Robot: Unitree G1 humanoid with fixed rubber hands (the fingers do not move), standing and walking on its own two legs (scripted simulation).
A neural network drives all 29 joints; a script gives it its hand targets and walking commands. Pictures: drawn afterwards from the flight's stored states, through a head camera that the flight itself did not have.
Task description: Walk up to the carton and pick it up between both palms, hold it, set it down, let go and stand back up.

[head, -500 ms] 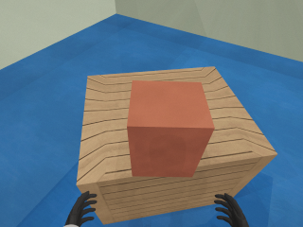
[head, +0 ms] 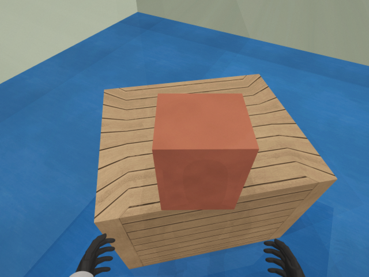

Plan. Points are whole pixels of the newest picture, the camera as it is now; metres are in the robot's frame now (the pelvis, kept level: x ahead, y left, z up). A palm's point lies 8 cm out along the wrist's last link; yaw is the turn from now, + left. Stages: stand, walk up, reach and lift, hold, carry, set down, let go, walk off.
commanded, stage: let go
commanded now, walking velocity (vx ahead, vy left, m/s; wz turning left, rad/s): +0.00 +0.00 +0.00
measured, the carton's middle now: (198, 155) +0.44 -0.02 -0.04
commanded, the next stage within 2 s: stand in 0.24 s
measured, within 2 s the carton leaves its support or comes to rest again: neither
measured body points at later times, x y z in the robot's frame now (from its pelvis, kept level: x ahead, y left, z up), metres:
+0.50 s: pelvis +0.00 +0.00 -0.01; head -0.01 +0.01 +0.44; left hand +0.10 +0.24 -0.13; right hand +0.08 -0.25 -0.13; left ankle -0.01 +0.13 -0.74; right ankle -0.01 -0.13 -0.74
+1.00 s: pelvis -0.01 +0.02 +0.00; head -0.03 +0.02 +0.45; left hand -0.04 +0.23 -0.16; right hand -0.04 -0.20 -0.16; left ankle -0.01 +0.13 -0.74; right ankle -0.01 -0.13 -0.74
